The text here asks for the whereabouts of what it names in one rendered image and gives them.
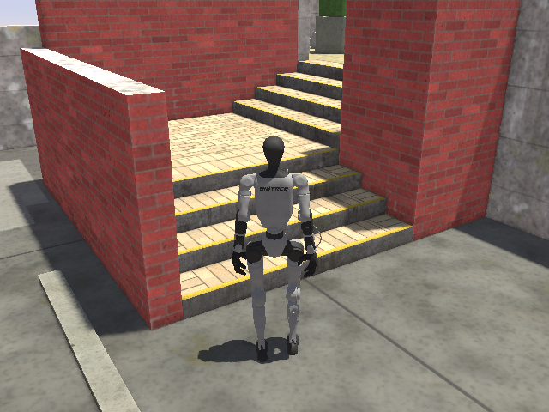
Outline stairs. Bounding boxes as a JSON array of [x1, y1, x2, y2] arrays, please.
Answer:
[[172, 150, 413, 319], [232, 61, 343, 150]]

